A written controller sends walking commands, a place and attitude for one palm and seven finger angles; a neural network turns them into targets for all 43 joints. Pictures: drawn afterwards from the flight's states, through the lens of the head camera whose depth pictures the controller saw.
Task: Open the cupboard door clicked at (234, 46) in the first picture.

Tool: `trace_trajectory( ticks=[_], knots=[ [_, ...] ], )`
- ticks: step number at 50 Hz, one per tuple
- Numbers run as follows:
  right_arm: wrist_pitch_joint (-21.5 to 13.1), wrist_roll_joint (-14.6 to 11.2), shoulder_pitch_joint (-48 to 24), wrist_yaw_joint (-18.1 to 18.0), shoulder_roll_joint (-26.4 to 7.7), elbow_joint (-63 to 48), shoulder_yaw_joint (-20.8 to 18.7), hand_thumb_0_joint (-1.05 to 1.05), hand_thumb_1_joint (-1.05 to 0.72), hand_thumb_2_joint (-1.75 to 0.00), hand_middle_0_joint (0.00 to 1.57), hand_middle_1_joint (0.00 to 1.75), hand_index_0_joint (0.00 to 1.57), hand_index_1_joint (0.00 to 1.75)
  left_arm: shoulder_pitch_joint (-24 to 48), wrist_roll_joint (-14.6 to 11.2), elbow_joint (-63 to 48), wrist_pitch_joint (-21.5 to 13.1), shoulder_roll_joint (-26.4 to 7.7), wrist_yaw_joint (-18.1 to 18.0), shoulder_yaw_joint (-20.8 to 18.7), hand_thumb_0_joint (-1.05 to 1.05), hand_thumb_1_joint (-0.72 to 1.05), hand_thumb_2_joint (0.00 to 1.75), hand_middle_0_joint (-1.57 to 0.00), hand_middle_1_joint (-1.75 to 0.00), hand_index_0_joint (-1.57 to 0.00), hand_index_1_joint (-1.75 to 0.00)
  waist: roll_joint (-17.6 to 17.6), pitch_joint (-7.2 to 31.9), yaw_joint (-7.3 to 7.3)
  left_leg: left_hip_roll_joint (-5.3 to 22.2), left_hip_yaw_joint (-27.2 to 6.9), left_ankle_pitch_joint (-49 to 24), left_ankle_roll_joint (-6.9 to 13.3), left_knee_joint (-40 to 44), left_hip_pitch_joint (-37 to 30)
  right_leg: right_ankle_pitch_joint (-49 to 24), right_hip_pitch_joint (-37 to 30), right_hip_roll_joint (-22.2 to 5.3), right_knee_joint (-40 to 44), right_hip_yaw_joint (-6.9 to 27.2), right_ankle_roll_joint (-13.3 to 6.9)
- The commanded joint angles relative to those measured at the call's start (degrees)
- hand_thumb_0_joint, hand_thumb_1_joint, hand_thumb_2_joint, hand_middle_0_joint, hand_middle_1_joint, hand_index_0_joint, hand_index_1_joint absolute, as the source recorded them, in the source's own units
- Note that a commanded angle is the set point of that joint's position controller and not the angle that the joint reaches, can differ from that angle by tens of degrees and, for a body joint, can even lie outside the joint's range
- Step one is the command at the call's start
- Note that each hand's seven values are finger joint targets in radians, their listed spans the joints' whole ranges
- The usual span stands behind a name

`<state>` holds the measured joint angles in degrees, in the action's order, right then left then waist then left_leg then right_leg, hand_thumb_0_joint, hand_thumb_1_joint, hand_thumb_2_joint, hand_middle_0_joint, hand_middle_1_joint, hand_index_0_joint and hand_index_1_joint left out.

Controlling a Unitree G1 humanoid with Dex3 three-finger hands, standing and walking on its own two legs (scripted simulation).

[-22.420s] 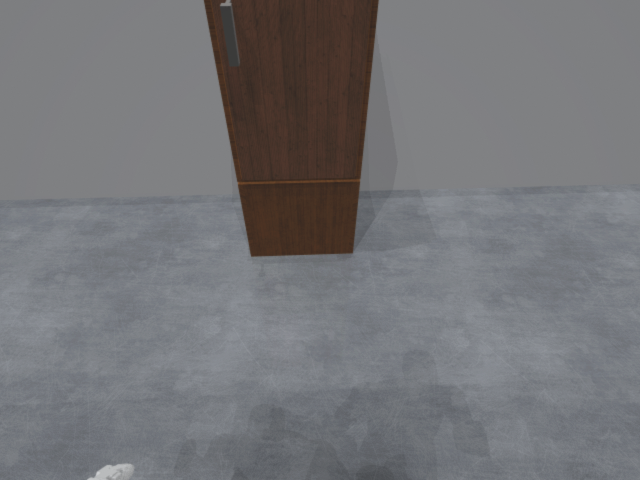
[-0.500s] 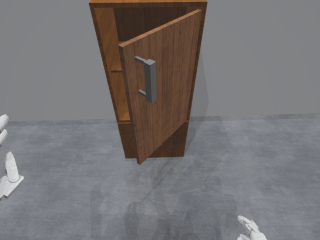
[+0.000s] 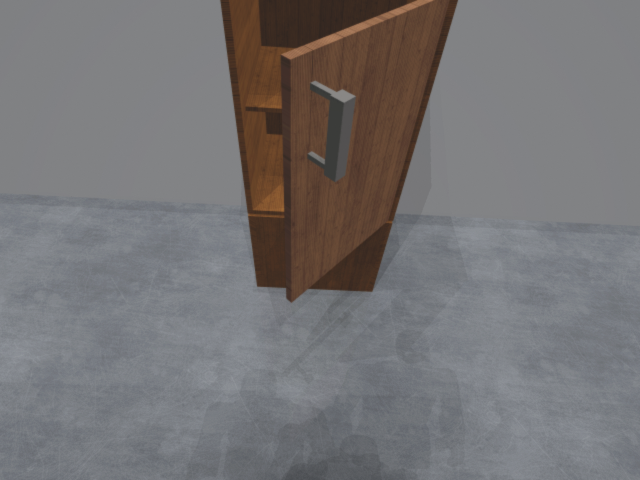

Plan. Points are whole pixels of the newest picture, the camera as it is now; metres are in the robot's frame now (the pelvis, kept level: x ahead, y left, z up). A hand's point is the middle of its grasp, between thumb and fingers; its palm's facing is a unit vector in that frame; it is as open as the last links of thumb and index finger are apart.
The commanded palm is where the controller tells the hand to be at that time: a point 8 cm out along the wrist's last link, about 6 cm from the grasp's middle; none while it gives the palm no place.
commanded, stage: let the arm hang, fingers relaxed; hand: left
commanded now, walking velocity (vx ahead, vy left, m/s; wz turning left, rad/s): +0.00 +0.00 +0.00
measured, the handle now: (327, 132) +0.56 +0.03 +0.13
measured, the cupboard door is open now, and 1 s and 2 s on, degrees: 48 48 48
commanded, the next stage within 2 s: look to check the result in 0.68 s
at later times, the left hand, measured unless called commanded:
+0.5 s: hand out of the picture +0.00 +0.17 -0.17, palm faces +0.01 -0.98 -0.18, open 7.4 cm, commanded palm none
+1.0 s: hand out of the picture +0.02 +0.16 -0.17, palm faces +0.04 -0.98 -0.18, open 7.4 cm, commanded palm none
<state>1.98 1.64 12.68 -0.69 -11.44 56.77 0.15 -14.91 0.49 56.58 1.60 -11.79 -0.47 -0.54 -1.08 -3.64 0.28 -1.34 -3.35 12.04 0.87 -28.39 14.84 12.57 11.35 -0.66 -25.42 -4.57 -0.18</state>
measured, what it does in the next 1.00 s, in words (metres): stands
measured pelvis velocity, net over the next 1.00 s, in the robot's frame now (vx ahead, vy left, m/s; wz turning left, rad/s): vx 0.03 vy -0.01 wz -0.01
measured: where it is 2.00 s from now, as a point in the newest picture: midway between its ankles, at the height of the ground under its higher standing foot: outside the picture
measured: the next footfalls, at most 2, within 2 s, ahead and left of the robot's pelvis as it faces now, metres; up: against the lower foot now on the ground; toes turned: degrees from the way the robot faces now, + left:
none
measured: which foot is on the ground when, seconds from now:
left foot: down 0.00-1.00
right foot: down 0.00-1.00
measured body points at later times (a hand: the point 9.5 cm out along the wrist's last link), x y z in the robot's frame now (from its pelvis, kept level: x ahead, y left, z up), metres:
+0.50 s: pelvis +0.00 +0.00 +0.00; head +0.02 +0.00 +0.45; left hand +0.00 +0.22 -0.16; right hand -0.02 -0.21 -0.16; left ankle +0.04 +0.11 -0.74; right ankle +0.01 -0.12 -0.74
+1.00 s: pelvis +0.03 -0.01 +0.00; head +0.04 -0.02 +0.45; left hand +0.02 +0.21 -0.16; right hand +0.02 -0.22 -0.16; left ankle +0.04 +0.11 -0.74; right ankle +0.01 -0.12 -0.74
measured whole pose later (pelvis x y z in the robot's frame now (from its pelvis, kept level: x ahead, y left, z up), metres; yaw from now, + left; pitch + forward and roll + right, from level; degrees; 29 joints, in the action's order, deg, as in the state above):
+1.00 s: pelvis +0.03 -0.01 +0.00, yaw -1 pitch -1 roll +0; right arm 0.5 1.3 15.4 -2.0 -8.0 65.4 -0.2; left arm -15.5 0.0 66.4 -0.5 -6.8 -1.6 -0.9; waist 1.4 -2.5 -0.5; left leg -1.5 -2.5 12.4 0.6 -24.4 10.8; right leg 14.2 8.8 -1.0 -24.1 -3.6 -0.4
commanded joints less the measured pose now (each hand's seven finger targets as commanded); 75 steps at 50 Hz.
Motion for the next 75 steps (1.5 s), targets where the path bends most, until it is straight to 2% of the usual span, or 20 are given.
trace_trajectory(
  ticks=[1,3,6,8,14,17,19,27,29,37,40,45,48,51,54,58,60,67,71,75],
  knots=[
    [-1.3,-0.3,1.1,-0.7,-6.6,-1.4,-1.7,0.00,-0.90,-0.90,0.20,0.30,0.20,0.30,-0.1,0.2,1.0,-1.6,-6.4,-0.4,-1.3,0.00,0.90,0.90,-0.20,-0.30,-0.20,-0.30,4.9,0.8,-0.76,5.2,-5.3,6.4,1.2,9.7,1.8,6.1,-0.6,-4.5,7.1,6.1,-2.3],
    [-1.2,-0.3,2.6,-0.8,-6.7,-0.2,-2.0,0.00,-0.90,-0.90,0.20,0.30,0.20,0.30,-0.4,0.3,2.6,-1.5,-6.1,-0.4,-1.2,0.00,0.90,0.90,-0.20,-0.30,-0.20,-0.30,1.9,-0.5,-0.89,5.5,-5.6,8.5,1.4,10.4,2.1,8.0,0.5,-4.2,7.5,6.2,-2.2],
    [-1.2,-0.3,4.2,-0.8,-5.9,1.5,-1.9,0.00,-0.90,-0.90,0.20,0.30,0.20,0.30,-1.5,0.3,4.7,-1.4,-5.7,-0.6,-1.2,0.00,0.90,0.90,-0.20,-0.30,-0.20,-0.30,0.1,-1.7,-0.75,5.5,-5.7,9.2,1.7,11.1,2.3,9.1,1.5,-4.2,7.3,6.1,-2.1],
    [-1.4,-0.3,5.1,-0.9,-5.7,2.5,-2.0,0.00,-0.90,-0.90,0.20,0.30,0.20,0.30,-2.2,0.2,5.6,-1.5,-5.5,-0.7,-1.2,0.00,0.90,0.90,-0.20,-0.30,-0.20,-0.30,-1.2,-0.8,-0.67,5.6,-5.8,8.4,1.9,11.2,1.9,8.7,1.1,-4.3,7.0,6.1,-2.2],
    [-1.5,-0.4,6.6,-1.0,-3.7,4.9,-1.6,0.00,-0.90,-0.90,0.20,0.30,0.20,0.30,-4.0,0.1,7.6,-1.6,-4.3,-1.1,-1.2,0.00,0.90,0.90,-0.20,-0.30,-0.20,-0.30,-0.3,-0.3,-0.25,5.4,-5.2,6.5,1.9,10.8,1.6,7.7,0.9,-4.4,5.9,5.7,-2.1],
    [-1.7,-0.4,7.3,-1.1,-2.8,5.8,-1.3,0.00,-0.90,-0.90,0.20,0.30,0.20,0.30,-4.1,0.0,8.1,-1.6,-3.7,-1.2,-1.2,0.00,0.90,0.90,-0.20,-0.30,-0.20,-0.30,1.7,-0.8,-0.41,5.4,-5.2,4.7,1.8,11.0,1.9,5.7,0.5,-4.5,5.2,5.7,-2.0],
    [-1.7,-0.5,7.4,-1.1,-2.3,6.0,-1.3,0.00,-0.90,-0.90,0.20,0.30,0.20,0.30,-4.7,0.0,8.4,-1.7,-3.4,-1.4,-1.2,0.00,0.90,0.90,-0.20,-0.30,-0.20,-0.30,0.9,-1.4,-0.12,5.2,-4.5,3.5,1.8,10.4,1.9,5.4,0.5,-4.6,5.7,5.8,-2.0],
    [-1.9,-0.3,8.0,-1.4,-1.0,6.9,-1.0,0.00,-0.90,-0.90,0.20,0.30,0.20,0.30,-4.1,-0.1,8.7,-2.1,-1.8,-1.5,-1.3,0.00,0.90,0.90,-0.20,-0.30,-0.20,-0.30,2.1,-1.7,-0.58,4.7,-3.3,-0.6,1.2,9.1,1.0,3.5,0.5,-5.1,5.9,6.1,-2.1],
    [-1.9,-0.5,8.1,-1.5,-0.6,6.8,-1.0,0.00,-0.90,-0.90,0.20,0.30,0.20,0.30,-4.2,-0.1,8.8,-2.1,-1.7,-1.6,-1.4,0.00,0.90,0.90,-0.20,-0.30,-0.20,-0.30,3.5,-1.6,-0.52,4.9,-3.2,-1.5,1.1,8.8,0.8,2.8,0.2,-4.9,5.9,5.8,-2.1],
    [-2.1,-0.4,7.8,-1.6,-0.8,7.0,-1.1,0.00,-0.90,-0.90,0.20,0.30,0.20,0.30,-4.0,-0.2,8.6,-2.5,-1.2,-1.6,-1.4,0.00,0.90,0.90,-0.20,-0.30,-0.20,-0.30,0.5,0.1,-0.85,5.0,-2.5,-6.7,1.0,7.5,-1.8,-1.2,-0.9,-5.4,6.3,5.9,-2.0],
    [-2.2,-0.5,7.5,-1.7,-0.7,7.1,-1.0,0.00,-0.90,-0.90,0.20,0.30,0.20,0.30,-3.9,-0.2,8.6,-2.5,-1.3,-1.7,-1.5,0.00,0.90,0.90,-0.20,-0.30,-0.20,-0.30,1.6,-0.1,-0.78,5.2,-2.9,-7.4,1.1,7.7,-1.6,-2.0,-1.5,-5.3,6.1,5.6,-1.9],
    [-2.1,-0.5,7.0,-1.7,-1.0,7.4,-0.9,0.00,-0.90,-0.90,0.20,0.30,0.20,0.30,-4.1,-0.2,8.8,-2.5,-1.0,-1.7,-1.4,0.00,0.90,0.90,-0.20,-0.30,-0.20,-0.30,0.3,-1.2,-0.74,5.2,-2.6,-7.3,1.0,7.9,-1.9,-1.8,-1.1,-5.3,6.6,5.6,-1.9],
    [-2.2,-0.5,6.7,-1.8,-1.2,7.5,-0.9,0.00,-0.90,-0.90,0.20,0.30,0.20,0.30,-4.2,-0.2,8.8,-2.6,-1.2,-1.7,-1.5,0.00,0.90,0.90,-0.20,-0.30,-0.20,-0.30,1.4,-0.1,-0.71,5.3,-2.7,-8.7,1.0,7.9,-2.7,-3.6,-2.2,-5.3,6.4,5.8,-1.9],
    [-2.2,-0.5,6.6,-1.8,-1.1,7.7,-0.8,0.00,-0.90,-0.90,0.20,0.30,0.20,0.30,-4.2,-0.2,8.8,-2.6,-1.3,-1.7,-1.5,0.00,0.90,0.90,-0.20,-0.30,-0.20,-0.30,0.4,-0.4,-0.59,5.2,-2.5,-8.6,1.0,8.0,-2.6,-3.4,-2.4,-5.4,6.6,5.5,-1.9],
    [-2.3,-0.6,6.2,-1.8,-1.3,7.5,-0.9,0.00,-0.90,-0.90,0.20,0.30,0.20,0.30,-4.5,-0.3,8.7,-2.7,-1.3,-1.7,-1.5,0.00,0.90,0.90,-0.20,-0.30,-0.20,-0.30,1.0,0.6,-0.42,5.3,-2.2,-10.0,1.0,7.4,-3.4,-5.2,-3.1,-5.5,6.6,5.3,-1.9],
    [-2.3,-0.5,6.3,-1.9,-1.4,7.8,-0.8,0.00,-0.90,-0.90,0.20,0.30,0.20,0.30,-4.3,-0.3,8.7,-2.7,-1.4,-1.7,-1.5,0.00,0.90,0.90,-0.20,-0.30,-0.20,-0.30,0.4,0.0,-0.60,5.3,-2.4,-9.9,0.9,7.9,-3.4,-5.3,-3.3,-5.5,6.8,5.5,-1.9],
    [-2.2,-0.5,6.1,-1.9,-1.2,7.9,-0.7,0.00,-0.90,-0.90,0.20,0.30,0.20,0.30,-4.2,-0.3,8.8,-2.6,-1.4,-1.7,-1.4,0.00,0.90,0.90,-0.20,-0.30,-0.20,-0.30,1.4,-0.6,-0.50,5.3,-2.3,-9.8,0.9,7.8,-3.2,-5.1,-3.0,-5.5,6.9,5.4,-1.9],
    [-2.4,-0.5,6.3,-2.0,-1.6,7.9,-0.7,0.00,-0.90,-0.90,0.20,0.30,0.20,0.30,-4.2,-0.3,8.6,-2.7,-1.5,-1.7,-1.5,0.00,0.90,0.90,-0.20,-0.30,-0.20,-0.30,1.6,0.1,-0.44,5.5,-2.5,-11.6,0.9,8.0,-3.7,-7.0,-4.2,-5.4,6.7,5.3,-1.9],
    [-2.3,-0.5,6.0,-2.0,-1.6,8.0,-0.7,0.00,-0.90,-0.90,0.20,0.30,0.20,0.30,-4.0,-0.4,8.8,-2.5,-1.5,-1.6,-1.4,0.00,0.90,0.90,-0.20,-0.30,-0.20,-0.30,1.1,-1.4,-0.41,5.4,-2.5,-9.3,0.8,8.5,-3.1,-4.4,-3.3,-5.3,7.3,5.3,-1.9],
    [-1.3,-0.5,5.8,-2.4,-2.4,7.4,-1.7,0.00,-0.90,-0.90,0.20,0.30,0.20,0.30,-3.1,-0.1,7.7,-1.6,-2.8,-1.5,-2.7,0.00,0.90,0.90,-0.20,-0.30,-0.20,-0.30,-0.2,-1.5,-0.81,6.3,-0.1,-6.9,0.5,5.2,-3.3,-6.2,-0.8,-5.6,5.8,7.5,-2.4]
  ],
)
